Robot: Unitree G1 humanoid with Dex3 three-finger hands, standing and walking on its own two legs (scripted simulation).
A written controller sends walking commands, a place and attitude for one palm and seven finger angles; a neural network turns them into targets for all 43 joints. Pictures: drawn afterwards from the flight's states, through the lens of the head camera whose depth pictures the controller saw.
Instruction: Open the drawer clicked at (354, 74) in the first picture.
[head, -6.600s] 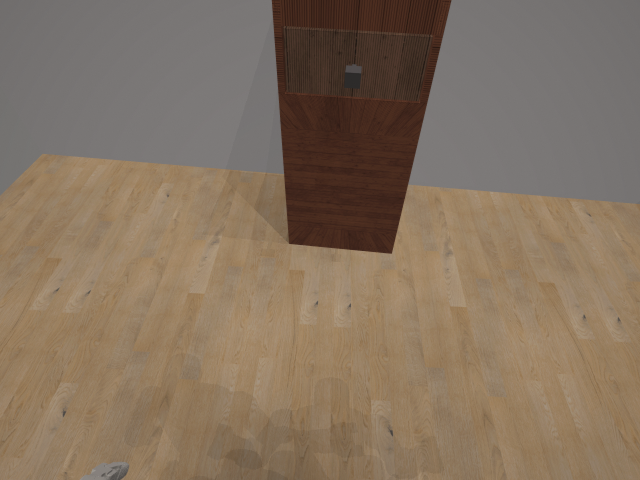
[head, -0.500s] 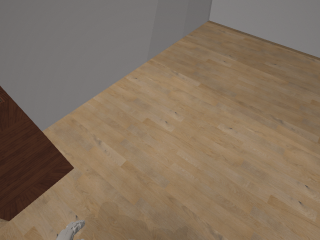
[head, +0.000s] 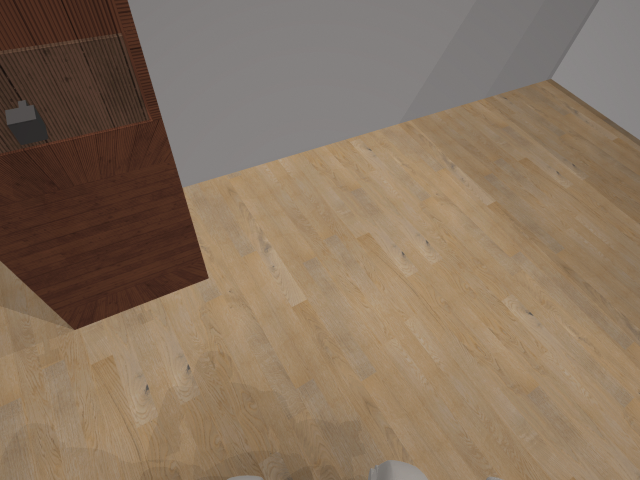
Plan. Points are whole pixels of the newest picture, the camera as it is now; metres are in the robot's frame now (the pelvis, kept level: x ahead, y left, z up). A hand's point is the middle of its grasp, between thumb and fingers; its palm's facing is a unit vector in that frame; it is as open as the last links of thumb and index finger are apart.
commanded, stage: turn to face it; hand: left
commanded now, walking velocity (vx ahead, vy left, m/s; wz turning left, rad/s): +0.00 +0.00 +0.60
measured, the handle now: (25, 117) +0.63 +0.55 +0.01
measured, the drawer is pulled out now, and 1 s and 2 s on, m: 0.00 0.00 0.00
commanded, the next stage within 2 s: take the last steps up to it in 0.76 s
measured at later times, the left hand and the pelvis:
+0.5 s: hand out of the picture +0.05 +0.18 -0.13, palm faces +0.28 -0.92 -0.29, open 7.4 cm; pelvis +0.00 -0.04 +0.01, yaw +18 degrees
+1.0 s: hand out of the picture -0.09 +0.19 -0.16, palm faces +0.48 -0.84 -0.24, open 7.4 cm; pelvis -0.02 -0.01 +0.01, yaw +27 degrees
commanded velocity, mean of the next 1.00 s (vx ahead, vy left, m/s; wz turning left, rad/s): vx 0.05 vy -0.01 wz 0.37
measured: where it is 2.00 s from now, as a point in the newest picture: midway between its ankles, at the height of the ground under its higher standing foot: (258, 457)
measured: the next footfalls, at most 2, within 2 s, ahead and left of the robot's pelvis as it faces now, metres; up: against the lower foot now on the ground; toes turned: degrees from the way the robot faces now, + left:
right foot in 0.36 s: +0.07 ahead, -0.14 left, +0.00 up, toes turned +11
left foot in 0.74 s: -0.04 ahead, +0.10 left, +0.00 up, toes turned +28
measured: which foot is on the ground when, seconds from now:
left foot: down 0.00-0.36, up 0.38-0.72, down 0.74-1.00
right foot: up 0.00-0.34, down 0.36-0.74, up 0.76-1.00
